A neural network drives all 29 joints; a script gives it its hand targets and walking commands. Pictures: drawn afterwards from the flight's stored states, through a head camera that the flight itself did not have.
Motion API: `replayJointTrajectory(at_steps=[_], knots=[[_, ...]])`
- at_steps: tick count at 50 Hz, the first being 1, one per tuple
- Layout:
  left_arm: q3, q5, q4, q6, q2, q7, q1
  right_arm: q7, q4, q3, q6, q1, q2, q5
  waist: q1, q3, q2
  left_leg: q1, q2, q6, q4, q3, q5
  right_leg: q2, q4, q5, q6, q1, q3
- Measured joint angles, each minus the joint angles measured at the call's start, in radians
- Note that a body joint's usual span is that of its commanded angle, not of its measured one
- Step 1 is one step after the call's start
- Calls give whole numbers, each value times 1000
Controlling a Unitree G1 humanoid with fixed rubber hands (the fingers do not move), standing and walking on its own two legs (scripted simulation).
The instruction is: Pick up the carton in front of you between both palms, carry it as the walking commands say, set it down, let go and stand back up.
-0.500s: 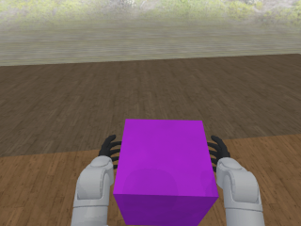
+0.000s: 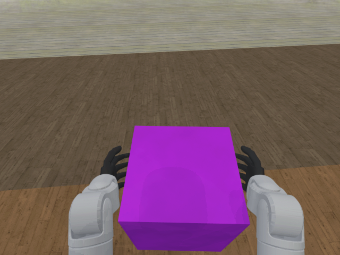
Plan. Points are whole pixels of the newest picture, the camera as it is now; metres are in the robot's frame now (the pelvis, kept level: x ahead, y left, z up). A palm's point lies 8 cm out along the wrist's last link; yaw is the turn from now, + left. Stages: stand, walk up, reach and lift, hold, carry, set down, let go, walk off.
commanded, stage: carry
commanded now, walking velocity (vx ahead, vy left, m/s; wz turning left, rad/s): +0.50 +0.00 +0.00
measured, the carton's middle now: (180, 192) +0.28 +0.01 +0.02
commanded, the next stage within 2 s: none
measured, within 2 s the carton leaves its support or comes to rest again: neither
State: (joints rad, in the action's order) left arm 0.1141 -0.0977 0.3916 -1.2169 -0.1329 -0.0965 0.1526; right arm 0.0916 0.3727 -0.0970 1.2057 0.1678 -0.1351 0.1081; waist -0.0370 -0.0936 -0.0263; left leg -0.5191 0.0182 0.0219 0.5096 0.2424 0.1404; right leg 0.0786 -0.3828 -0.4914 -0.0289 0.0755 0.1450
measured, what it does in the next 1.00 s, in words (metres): walks ahead: right foot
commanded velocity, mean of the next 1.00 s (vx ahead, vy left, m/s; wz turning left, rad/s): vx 0.50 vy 0.00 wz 0.00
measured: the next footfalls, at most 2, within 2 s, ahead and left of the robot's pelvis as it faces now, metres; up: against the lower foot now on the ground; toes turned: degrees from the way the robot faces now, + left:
right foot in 0.54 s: +0.54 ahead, -0.09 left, +0.00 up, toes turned -12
left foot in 1.02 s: +0.86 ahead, +0.08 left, -0.01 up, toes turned +5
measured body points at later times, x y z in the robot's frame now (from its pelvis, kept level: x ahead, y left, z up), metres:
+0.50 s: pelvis +0.33 +0.00 +0.01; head +0.32 +0.01 +0.46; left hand +0.60 +0.15 +0.10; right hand +0.60 -0.15 +0.10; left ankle +0.14 +0.08 -0.72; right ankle +0.48 -0.10 -0.70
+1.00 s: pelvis +0.66 +0.00 +0.00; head +0.68 +0.00 +0.45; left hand +1.02 +0.15 +0.12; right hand +1.02 -0.15 +0.13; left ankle +0.81 +0.09 -0.71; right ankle +0.50 -0.08 -0.72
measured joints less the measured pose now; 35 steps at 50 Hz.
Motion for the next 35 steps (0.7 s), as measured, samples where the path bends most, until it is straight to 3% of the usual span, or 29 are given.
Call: replayJointTrajectory(at_steps=[2, 4, 7, 12, 18, 25, 27, 29, 31, 33, 35], knots=[[17, -1, -15, 2, 2, 5, 1, -1, -31, 10, -8, 9, -1, 8, 17, 7, -11, 20, -7, 61, 64, 25, -22, 35, -274, -21, 3, -72, -16], [28, -5, -46, 1, 0, 8, 5, -1, -68, 10, -10, 15, -2, 13, 33, 19, -3, 48, -5, 97, 93, 32, 47, 14, -599, 27, 23, -228, -83], [15, -14, -78, 0, 0, 11, 1, -1, -84, 3, -8, -5, 0, 12, 55, 36, 15, 137, -11, 87, 0, 32, 58, 2, -790, 121, 54, -430, -89], [-19, -27, -91, 28, 2, 15, -16, 0, -68, -5, -28, -39, 4, 3, 76, 34, 40, 288, -15, 79, -166, 11, 58, 16, -620, 234, 46, -621, -54], [-37, -28, -33, 39, 4, 13, -41, -1, -23, 0, -35, -46, 5, -10, 65, 15, 42, 458, -11, 47, -271, -17, 119, 21, -358, 367, 30, -699, -15], [-23, -13, 38, 0, 3, 4, -25, -2, 32, 6, 2, -18, 2, -8, 47, 3, 43, 637, 3, -12, -259, -41, 284, -27, -148, 444, 66, -639, 75], [-20, -11, 24, -9, 0, 4, -3, -2, 35, -5, 15, -7, 3, -3, 41, 9, 54, 637, 32, -28, -114, -39, 370, -57, -103, 419, 89, -567, 108], [-18, -15, -24, -5, -4, 3, 34, -2, 14, -31, 21, 15, 5, -3, 23, 26, 74, 501, 67, -26, 242, -95, 338, -63, -185, 353, 137, -564, 126], [-8, -15, -57, -7, -9, 0, 62, -3, -8, -48, 26, 36, 7, -2, 11, 50, 63, 319, 41, -8, 582, -175, 311, -58, -184, 320, 140, -529, 126], [7, -12, -70, -3, -11, -2, 74, -3, -26, -57, 25, 55, 0, 2, 4, 68, 52, 170, 35, 13, 723, -195, 259, -60, -138, 307, 136, -478, 121], [24, -7, -76, 6, -12, -3, 87, -3, -42, -63, 15, 79, -7, 7, -3, 77, 45, 54, 46, 22, 715, -194, 207, -61, -89, 297, 131, -427, 111]])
